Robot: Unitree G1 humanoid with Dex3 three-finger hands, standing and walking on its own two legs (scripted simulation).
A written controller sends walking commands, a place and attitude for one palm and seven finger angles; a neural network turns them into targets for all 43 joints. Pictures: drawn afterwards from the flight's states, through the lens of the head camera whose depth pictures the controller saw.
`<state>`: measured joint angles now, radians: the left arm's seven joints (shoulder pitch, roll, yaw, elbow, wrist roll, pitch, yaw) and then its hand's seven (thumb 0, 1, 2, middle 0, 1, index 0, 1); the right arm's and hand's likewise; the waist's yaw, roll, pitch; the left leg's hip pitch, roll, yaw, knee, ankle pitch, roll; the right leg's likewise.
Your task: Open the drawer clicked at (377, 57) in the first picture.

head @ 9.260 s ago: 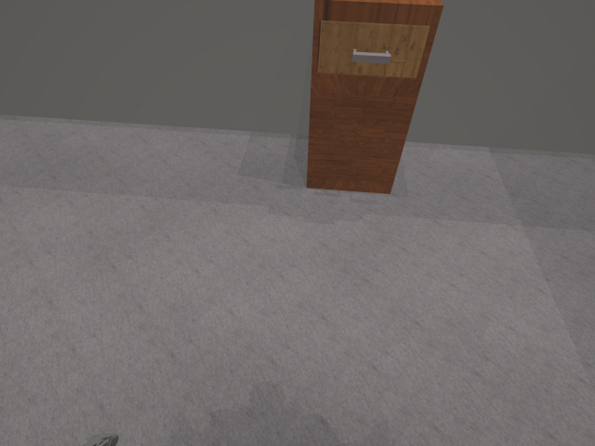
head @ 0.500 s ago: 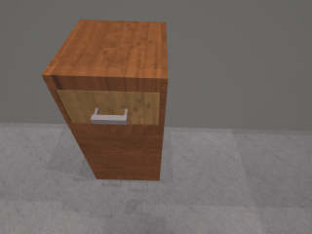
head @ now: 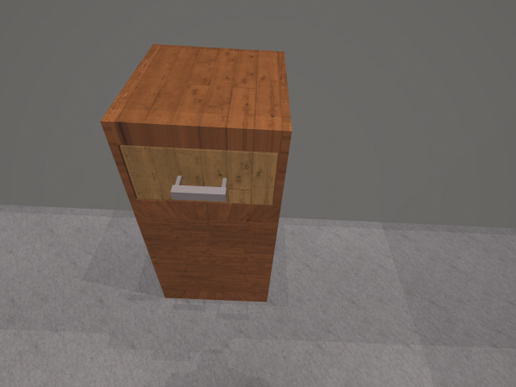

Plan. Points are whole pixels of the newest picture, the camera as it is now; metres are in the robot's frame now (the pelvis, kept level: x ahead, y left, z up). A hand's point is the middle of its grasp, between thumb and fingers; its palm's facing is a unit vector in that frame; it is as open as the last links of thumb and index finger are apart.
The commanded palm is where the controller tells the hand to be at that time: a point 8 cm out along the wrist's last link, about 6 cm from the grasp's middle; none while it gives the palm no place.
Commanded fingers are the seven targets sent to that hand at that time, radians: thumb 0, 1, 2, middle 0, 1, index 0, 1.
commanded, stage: shuffle to correct the standing spot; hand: left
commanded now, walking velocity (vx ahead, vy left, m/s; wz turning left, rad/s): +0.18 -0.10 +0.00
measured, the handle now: (200, 186) +0.58 +0.18 -0.08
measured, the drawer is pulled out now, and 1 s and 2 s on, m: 0.00 0.00 0.00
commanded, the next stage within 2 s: come to a stop and stand still in 0.24 s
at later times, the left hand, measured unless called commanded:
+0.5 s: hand out of the picture +0.01 +0.11 -0.18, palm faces +0.09 -0.99 -0.11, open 7.4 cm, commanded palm none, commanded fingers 0.00 0.90 0.90 -0.20 -0.30 -0.20 -0.30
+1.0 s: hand out of the picture +0.08 +0.18 -0.18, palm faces -0.01 -0.97 -0.25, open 7.4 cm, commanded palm none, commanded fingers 0.00 0.90 0.90 -0.20 -0.30 -0.20 -0.30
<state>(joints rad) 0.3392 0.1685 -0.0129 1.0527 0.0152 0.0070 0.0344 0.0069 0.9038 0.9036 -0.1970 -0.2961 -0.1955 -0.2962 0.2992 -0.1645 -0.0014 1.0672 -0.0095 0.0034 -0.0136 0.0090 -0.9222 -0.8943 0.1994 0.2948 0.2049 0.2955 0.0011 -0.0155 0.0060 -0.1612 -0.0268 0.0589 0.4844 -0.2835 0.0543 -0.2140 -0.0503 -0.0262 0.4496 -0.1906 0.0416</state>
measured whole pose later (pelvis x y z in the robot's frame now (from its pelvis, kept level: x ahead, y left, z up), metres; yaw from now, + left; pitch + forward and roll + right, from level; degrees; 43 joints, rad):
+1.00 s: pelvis +0.04 -0.01 -0.01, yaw -1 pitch -1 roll -1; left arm 0.26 0.20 0.00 0.99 0.01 0.01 0.04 0.01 0.91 0.90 -0.20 -0.30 -0.19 -0.30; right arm 0.25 -0.18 -0.02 0.98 -0.01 0.00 -0.01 0.01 -0.92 -0.89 0.20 0.29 0.20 0.30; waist -0.01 0.02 0.04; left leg -0.23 0.00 0.10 0.58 -0.35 0.05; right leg -0.25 -0.04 -0.04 0.56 -0.30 0.02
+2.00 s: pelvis +0.07 -0.06 +0.00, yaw +0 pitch +0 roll +0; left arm 0.28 0.14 0.00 1.13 0.01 -0.03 0.04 0.01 0.92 0.90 -0.20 -0.30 -0.20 -0.30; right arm 0.27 -0.15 0.01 1.14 -0.01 -0.01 -0.04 0.01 -0.92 -0.89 0.20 0.29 0.20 0.30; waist 0.00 0.01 0.02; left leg -0.14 0.05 0.08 0.48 -0.33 -0.02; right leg -0.17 0.02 -0.07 0.48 -0.32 -0.04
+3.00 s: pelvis +0.01 -0.03 -0.02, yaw -2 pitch +4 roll +1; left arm 0.14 0.34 -0.10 0.10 1.04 0.08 0.36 0.00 -0.10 0.48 -0.29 -0.94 -0.29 -0.94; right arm 0.18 -0.26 -0.05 0.64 -0.03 0.07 -0.02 0.02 -0.91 -0.89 0.20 0.29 0.20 0.30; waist 0.05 0.05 -0.04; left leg -0.41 -0.01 0.04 0.68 -0.35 0.02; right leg -0.47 -0.03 -0.01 0.71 -0.32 -0.01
